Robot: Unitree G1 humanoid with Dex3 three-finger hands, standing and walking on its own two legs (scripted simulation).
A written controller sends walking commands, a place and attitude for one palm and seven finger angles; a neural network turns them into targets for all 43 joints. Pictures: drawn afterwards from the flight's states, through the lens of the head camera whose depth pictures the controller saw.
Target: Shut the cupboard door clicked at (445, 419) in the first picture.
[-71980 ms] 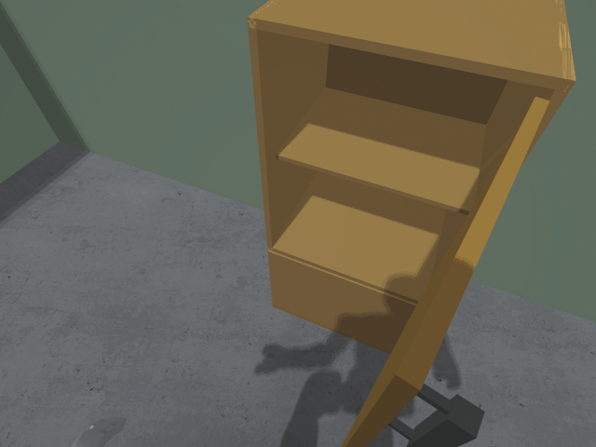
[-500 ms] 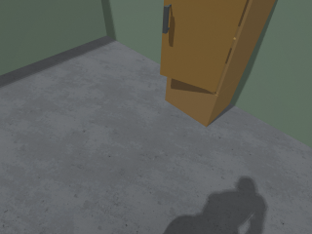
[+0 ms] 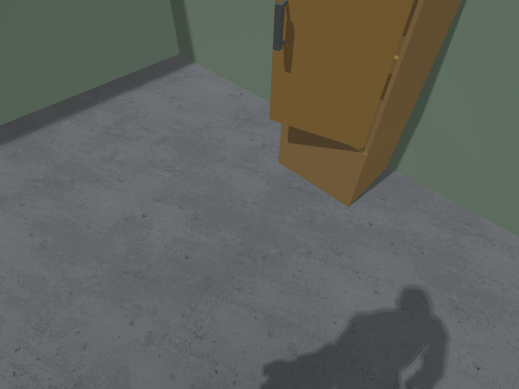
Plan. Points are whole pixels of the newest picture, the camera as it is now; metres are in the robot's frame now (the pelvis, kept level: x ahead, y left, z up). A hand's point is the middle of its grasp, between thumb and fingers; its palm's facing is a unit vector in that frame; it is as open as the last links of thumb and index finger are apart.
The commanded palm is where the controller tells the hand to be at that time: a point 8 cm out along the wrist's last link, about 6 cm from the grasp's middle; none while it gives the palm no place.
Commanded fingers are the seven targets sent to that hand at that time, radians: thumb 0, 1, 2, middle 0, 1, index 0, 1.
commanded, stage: walk to a spot facing it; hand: left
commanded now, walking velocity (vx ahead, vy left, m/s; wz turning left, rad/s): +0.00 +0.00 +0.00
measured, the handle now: (281, 25) +1.22 -0.02 +0.04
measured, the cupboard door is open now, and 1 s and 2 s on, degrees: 16 16 16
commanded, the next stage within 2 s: turn to face it in 1.08 s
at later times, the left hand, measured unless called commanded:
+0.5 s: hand out of the picture +0.01 +0.15 -0.18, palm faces +0.21 -0.96 -0.21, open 7.4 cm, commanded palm none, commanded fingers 0.00 0.90 0.90 -0.20 -0.30 -0.20 -0.30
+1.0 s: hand (135, 281) +0.35 +0.28 -0.16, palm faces +0.29 -0.93 -0.21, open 7.4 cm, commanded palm none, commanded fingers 0.00 0.90 0.90 -0.20 -0.30 -0.20 -0.30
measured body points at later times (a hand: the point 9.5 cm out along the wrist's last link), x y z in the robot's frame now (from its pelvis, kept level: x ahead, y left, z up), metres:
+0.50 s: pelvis +0.09 -0.02 -0.01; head +0.13 -0.01 +0.44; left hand +0.01 +0.20 -0.16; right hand +0.11 -0.24 -0.17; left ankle +0.05 +0.09 -0.68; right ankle +0.00 -0.14 -0.75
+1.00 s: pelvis +0.29 +0.07 -0.01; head +0.32 +0.07 +0.44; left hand +0.33 +0.33 -0.14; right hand +0.37 -0.14 -0.17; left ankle +0.26 +0.16 -0.75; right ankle +0.42 -0.04 -0.71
